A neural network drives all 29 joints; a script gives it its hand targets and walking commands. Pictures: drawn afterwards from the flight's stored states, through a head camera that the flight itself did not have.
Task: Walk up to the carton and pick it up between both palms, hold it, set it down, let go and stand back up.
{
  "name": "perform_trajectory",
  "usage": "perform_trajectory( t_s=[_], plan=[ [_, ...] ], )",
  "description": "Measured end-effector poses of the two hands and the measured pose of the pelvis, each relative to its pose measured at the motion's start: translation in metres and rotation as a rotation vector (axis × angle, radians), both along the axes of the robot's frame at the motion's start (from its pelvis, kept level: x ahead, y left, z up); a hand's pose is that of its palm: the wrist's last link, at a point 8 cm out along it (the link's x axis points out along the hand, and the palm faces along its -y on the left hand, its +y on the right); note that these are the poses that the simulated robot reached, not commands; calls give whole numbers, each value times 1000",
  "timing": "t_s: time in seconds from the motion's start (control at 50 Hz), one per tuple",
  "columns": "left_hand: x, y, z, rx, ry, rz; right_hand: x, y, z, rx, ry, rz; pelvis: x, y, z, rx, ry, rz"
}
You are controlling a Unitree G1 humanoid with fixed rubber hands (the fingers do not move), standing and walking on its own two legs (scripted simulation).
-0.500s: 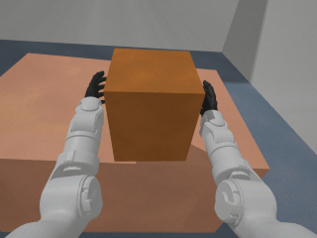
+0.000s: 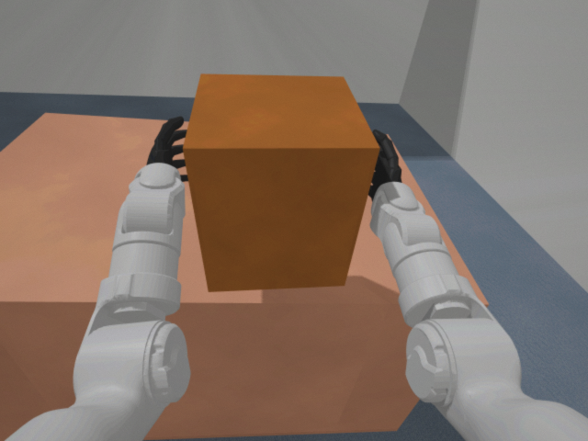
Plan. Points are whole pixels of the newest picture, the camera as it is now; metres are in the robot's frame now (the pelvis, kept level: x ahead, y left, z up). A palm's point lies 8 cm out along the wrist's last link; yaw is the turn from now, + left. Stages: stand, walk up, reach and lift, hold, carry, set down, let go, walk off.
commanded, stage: reach and lift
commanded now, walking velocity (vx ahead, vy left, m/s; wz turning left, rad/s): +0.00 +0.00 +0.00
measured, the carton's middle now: (275, 184) +0.43 +0.00 +0.17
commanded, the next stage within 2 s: hold in 1.18 s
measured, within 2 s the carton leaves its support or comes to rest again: neither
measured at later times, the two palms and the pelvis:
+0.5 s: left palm (168, 169) +0.39 +0.15 +0.22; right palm (395, 185) +0.37 -0.15 +0.22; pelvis +0.00 +0.00 +0.00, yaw +0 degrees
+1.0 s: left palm (165, 161) +0.39 +0.15 +0.23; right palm (395, 171) +0.38 -0.15 +0.23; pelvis +0.01 +0.00 +0.00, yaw +0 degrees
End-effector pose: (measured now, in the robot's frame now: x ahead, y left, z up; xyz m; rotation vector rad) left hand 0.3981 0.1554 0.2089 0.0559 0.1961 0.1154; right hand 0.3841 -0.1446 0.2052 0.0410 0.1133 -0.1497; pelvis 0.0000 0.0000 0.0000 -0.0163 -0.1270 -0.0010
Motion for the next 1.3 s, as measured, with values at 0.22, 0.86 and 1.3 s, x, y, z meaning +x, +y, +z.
perform_trajectory(
  t_s=[0.22, 0.86, 1.3],
  plan=[
    [-10, -5, 0, 2, -3, -2, -10, -5, 0, -6, -3, 0, -1, 2, -1, -3, -23, -3],
    [-6, -9, 17, -4, -15, 2, -4, -9, 21, -19, -14, 6, 5, 0, 0, -3, -9, -3],
    [-11, -1, 33, -14, -36, 19, -4, -2, 42, -15, -31, 26, 10, 0, 0, -7, -1, 3]
  ],
)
